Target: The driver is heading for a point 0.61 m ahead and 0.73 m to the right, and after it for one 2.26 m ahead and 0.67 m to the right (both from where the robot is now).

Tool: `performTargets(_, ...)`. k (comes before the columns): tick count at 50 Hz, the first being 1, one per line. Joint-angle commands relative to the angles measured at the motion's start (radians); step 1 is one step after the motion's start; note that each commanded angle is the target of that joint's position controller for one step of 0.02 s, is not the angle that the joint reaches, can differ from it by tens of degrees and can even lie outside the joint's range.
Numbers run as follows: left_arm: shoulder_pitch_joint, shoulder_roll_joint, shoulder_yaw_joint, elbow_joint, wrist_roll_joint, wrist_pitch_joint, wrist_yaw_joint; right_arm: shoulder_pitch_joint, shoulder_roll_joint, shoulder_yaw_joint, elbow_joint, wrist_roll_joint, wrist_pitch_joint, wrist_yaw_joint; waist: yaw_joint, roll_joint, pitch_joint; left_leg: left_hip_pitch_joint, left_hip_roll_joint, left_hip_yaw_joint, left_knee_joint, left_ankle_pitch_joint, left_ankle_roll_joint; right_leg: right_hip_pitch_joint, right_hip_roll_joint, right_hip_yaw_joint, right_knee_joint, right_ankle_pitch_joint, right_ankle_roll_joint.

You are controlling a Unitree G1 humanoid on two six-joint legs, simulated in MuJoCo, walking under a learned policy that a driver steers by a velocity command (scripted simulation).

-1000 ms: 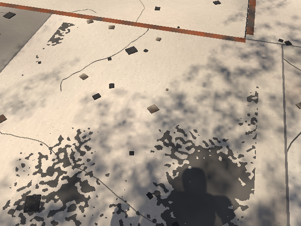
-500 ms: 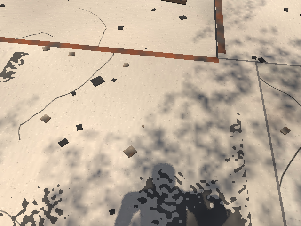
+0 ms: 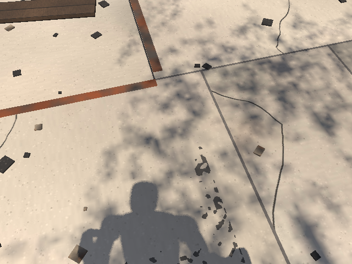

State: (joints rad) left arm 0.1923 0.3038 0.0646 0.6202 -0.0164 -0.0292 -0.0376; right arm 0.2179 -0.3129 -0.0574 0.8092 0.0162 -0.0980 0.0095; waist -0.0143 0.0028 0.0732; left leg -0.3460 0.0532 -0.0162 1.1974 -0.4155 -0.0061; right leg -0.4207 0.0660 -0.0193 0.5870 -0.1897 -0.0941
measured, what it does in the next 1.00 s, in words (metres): walks ahead, turning right: left foot, then right foot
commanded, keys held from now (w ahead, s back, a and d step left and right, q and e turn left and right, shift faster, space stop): w+e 1.00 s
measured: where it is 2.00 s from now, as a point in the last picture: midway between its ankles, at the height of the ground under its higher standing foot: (289, 152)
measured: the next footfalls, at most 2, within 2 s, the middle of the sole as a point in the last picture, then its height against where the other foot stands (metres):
left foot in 0.38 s outside the picture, level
right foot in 0.90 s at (248, 225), level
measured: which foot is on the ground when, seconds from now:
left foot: up 0.00-0.36, down 0.38-0.90, up 0.92-1.00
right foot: down 0.00-0.38, up 0.40-0.88, down 0.90-1.00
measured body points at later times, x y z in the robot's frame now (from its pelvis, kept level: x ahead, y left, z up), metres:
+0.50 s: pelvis +0.29 +0.04 +0.01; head +0.31 +0.04 +0.46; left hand +0.44 +0.29 -0.11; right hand +0.37 -0.26 -0.08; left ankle +0.37 +0.13 -0.73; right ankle +0.15 -0.06 -0.64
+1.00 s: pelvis +0.51 -0.11 +0.00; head +0.55 -0.15 +0.45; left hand +0.81 +0.01 -0.08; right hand +0.42 -0.40 -0.12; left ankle +0.48 +0.09 -0.63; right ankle +0.53 -0.21 -0.73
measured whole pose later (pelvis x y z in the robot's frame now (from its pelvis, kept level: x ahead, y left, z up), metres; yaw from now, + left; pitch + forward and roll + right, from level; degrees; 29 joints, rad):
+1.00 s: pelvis +0.51 -0.11 +0.00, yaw -36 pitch +1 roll +1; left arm 0.18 0.31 0.07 0.60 -0.02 -0.03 -0.04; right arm 0.24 -0.32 -0.05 0.81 0.02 -0.09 0.01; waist -0.02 0.01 0.08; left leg -0.31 0.05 -0.01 1.19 -0.44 -0.01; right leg -0.43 0.07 -0.01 0.59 -0.18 -0.09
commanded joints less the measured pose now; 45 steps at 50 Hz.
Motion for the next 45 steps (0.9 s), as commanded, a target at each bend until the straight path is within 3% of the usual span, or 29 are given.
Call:
performTargets(1,0.056,0.128,0.036,-0.065,0.019,-0.027,0.012,-0.031,-0.132,-0.029,-0.097,-0.020,-0.029,-0.005,0.012,-0.046,-0.139,-0.308,0.069,-0.079,-0.046,0.101,0.005,0.340,-0.264,0.436,-0.328,0.127,-0.195)
performTargets(5,0.075,0.147,0.042,-0.046,0.008,-0.033,0.035,-0.065,-0.085,-0.018,-0.107,-0.035,0.001,-0.009,0.005,-0.034,-0.104,-0.279,0.045,-0.050,-0.227,0.207,-0.056,0.223,-0.221,0.331,-0.364,0.269,-0.202)
performTargets(10,0.141,0.166,0.050,-0.005,-0.002,-0.021,0.054,-0.244,-0.045,0.003,-0.151,-0.023,-0.006,0.005,0.071,-0.073,-0.061,-0.189,-0.024,-0.042,-0.578,0.493,-0.072,0.165,-0.160,0.279,-0.352,0.132,-0.130)
performTargets(12,0.172,0.168,0.053,0.015,-0.008,-0.018,0.054,-0.283,-0.058,0.001,-0.167,-0.013,-0.013,0.012,0.085,-0.082,-0.055,-0.157,-0.039,-0.055,-0.634,0.515,-0.063,0.182,-0.177,0.319,-0.330,0.093,-0.120)
performTargets(15,0.184,0.154,0.053,0.031,-0.010,-0.010,0.059,-0.277,-0.095,-0.015,-0.174,-0.009,-0.024,0.020,0.072,-0.106,-0.058,-0.126,-0.046,-0.082,-0.702,0.437,-0.035,0.264,-0.207,0.403,-0.250,0.065,-0.102)
performTargets(17,0.166,0.147,0.053,0.031,-0.007,-0.002,0.060,-0.203,-0.115,-0.029,-0.157,-0.007,-0.034,0.019,0.029,-0.139,-0.074,-0.029,-0.052,-0.064,-0.733,0.360,-0.002,0.280,-0.206,0.438,-0.181,0.102,-0.082)
performTargets(18,0.160,0.118,0.043,0.026,-0.005,0.000,0.059,-0.114,-0.137,-0.043,-0.135,-0.013,-0.038,0.013,-0.016,-0.133,-0.123,0.110,-0.042,-0.056,-0.766,0.357,0.027,0.259,-0.160,0.414,-0.089,0.141,-0.054)
performTargets(19,0.160,0.059,0.020,0.011,0.007,-0.003,0.055,0.024,-0.182,-0.058,-0.122,-0.031,-0.042,0.005,-0.076,-0.055,-0.252,0.350,0.099,-0.183,-0.746,0.304,0.088,0.162,-0.102,0.344,0.159,0.061,-0.017)
performTargets(20,0.301,-0.011,-0.002,-0.012,-0.013,-0.011,0.053,0.132,-0.267,-0.079,-0.094,-0.041,-0.027,0.002,-0.029,0.247,-0.394,0.704,0.335,-0.617,-0.808,0.103,0.255,-0.191,0.046,0.203,0.504,-0.353,0.063)
performTargets(21,0.307,0.079,0.008,-0.002,-0.029,-0.014,0.058,0.138,-0.200,-0.068,-0.085,-0.012,-0.021,0.011,-0.044,0.262,-0.367,0.700,0.378,-0.805,-0.892,-0.168,0.270,-0.350,-0.023,0.204,0.666,-0.399,0.076)
performTargets(22,0.200,0.152,0.029,-0.003,-0.025,-0.009,0.060,0.089,-0.128,-0.048,-0.102,-0.010,-0.016,0.007,-0.072,0.159,-0.232,0.581,0.327,-0.659,-0.915,-0.177,0.221,-0.386,-0.064,0.201,0.712,-0.305,0.082)
performTargets(23,0.133,0.158,0.033,-0.015,-0.013,-0.003,0.062,0.037,-0.102,-0.037,-0.108,-0.020,-0.009,0.004,-0.063,0.097,-0.156,0.464,0.284,-0.511,-0.919,-0.041,0.187,-0.362,-0.098,0.165,0.701,-0.232,0.087)
performTargets(24,0.095,0.146,0.035,-0.026,-0.001,-0.002,0.058,0.005,-0.076,-0.028,-0.103,-0.025,-0.004,0.003,-0.048,0.083,-0.097,0.365,0.244,-0.406,-0.939,0.081,0.179,-0.340,-0.124,0.162,0.657,-0.183,0.090)
performTargets(26,0.102,0.106,0.033,-0.032,-0.011,0.005,0.046,-0.014,-0.057,-0.022,-0.090,-0.031,-0.008,-0.003,-0.014,0.123,-0.070,0.268,0.197,-0.270,-0.984,0.199,0.165,-0.265,-0.163,0.147,0.599,-0.134,0.088)
performTargets(28,0.091,0.068,0.024,-0.042,-0.014,0.014,0.041,-0.007,-0.071,-0.028,-0.073,-0.022,-0.015,-0.004,-0.007,0.113,-0.057,0.241,0.198,-0.189,-1.021,0.270,0.182,-0.270,-0.175,0.126,0.553,-0.114,0.093)
performTargets(31,0.038,0.051,0.016,-0.066,-0.007,0.016,0.036,0.004,-0.111,-0.040,-0.052,-0.022,-0.017,-0.006,-0.012,0.079,-0.045,0.261,0.217,-0.099,-1.049,0.382,0.204,-0.316,-0.187,0.121,0.444,-0.016,0.108)
performTargets(36,-0.097,0.026,0.002,-0.092,-0.007,-0.001,0.006,0.027,-0.143,-0.044,-0.026,-0.015,-0.002,-0.011,-0.058,0.055,-0.014,0.292,0.184,0.081,-1.047,0.481,0.164,-0.255,-0.167,0.045,0.179,0.206,0.093)
performTargets(40,-0.179,0.035,0.004,-0.131,-0.011,-0.001,-0.017,0.075,-0.179,-0.054,0.000,0.004,0.021,-0.011,-0.069,0.056,0.014,0.392,0.219,0.140,-1.006,0.590,0.140,-0.232,-0.142,-0.008,0.063,0.149,0.052)
performTargets(42,-0.144,0.069,0.022,-0.135,-0.003,0.004,-0.021,0.071,-0.211,-0.064,0.000,0.014,0.033,-0.017,-0.026,0.085,-0.028,0.436,0.223,0.180,-0.888,0.912,0.120,-0.135,-0.084,-0.060,0.043,0.045,0.011)
performTargets(43,-0.071,0.099,0.038,-0.121,0.000,0.009,-0.019,0.068,-0.226,-0.069,-0.003,0.019,0.040,-0.021,0.023,0.097,-0.078,0.439,0.217,0.200,-0.764,1.069,0.109,-0.031,-0.044,-0.085,0.035,0.003,-0.015)
performTargets(44,0.081,0.141,0.065,-0.081,-0.002,0.013,-0.011,0.053,-0.220,-0.066,-0.008,0.023,0.046,-0.025,0.113,0.077,-0.156,0.371,0.191,0.229,-0.569,1.101,0.084,0.183,-0.003,-0.095,-0.025,0.054,-0.052)
performTargets(45,0.258,0.209,0.098,-0.034,-0.007,0.025,0.009,0.067,-0.180,-0.049,-0.021,0.001,0.043,-0.029,0.190,0.000,-0.247,0.139,0.154,0.227,-0.280,0.851,0.043,0.498,-0.060,0.038,-0.039,0.070,-0.100)
Over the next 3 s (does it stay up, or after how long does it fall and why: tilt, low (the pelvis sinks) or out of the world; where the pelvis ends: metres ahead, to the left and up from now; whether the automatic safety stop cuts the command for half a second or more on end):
stays up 0.93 -0.75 0.02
